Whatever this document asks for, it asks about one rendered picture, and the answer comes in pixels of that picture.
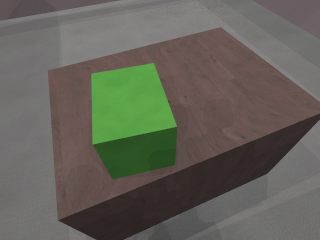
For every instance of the pedestal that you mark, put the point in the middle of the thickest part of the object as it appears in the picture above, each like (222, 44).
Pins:
(237, 116)

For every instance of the carton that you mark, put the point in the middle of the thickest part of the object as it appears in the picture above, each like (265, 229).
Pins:
(133, 127)

